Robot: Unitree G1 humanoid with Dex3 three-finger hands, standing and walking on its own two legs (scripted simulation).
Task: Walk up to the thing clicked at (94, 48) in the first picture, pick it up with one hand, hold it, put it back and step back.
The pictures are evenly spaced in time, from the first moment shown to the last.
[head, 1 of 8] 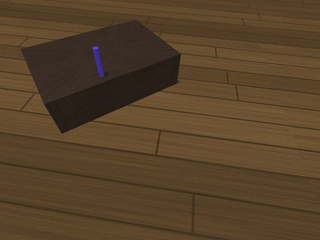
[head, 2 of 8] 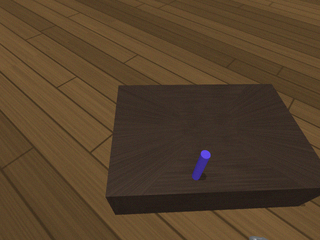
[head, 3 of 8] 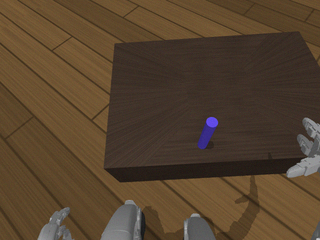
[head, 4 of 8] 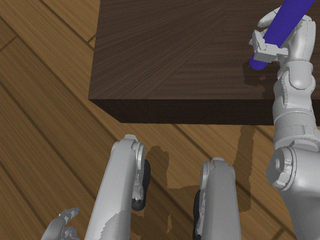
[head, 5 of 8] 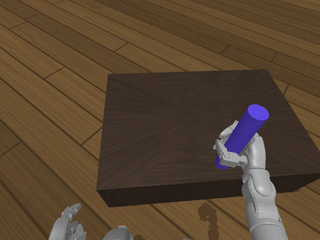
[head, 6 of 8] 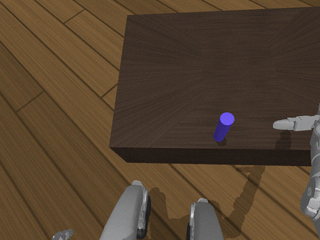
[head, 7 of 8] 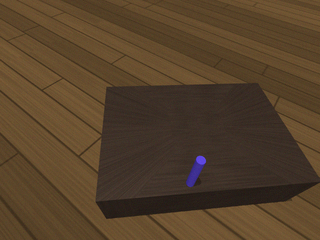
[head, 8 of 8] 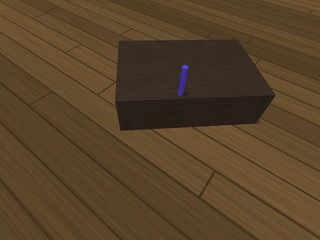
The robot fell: no
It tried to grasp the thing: yes
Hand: right
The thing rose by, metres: 0.38
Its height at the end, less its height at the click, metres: +0.00
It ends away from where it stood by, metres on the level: 0.04
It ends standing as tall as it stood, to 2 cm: yes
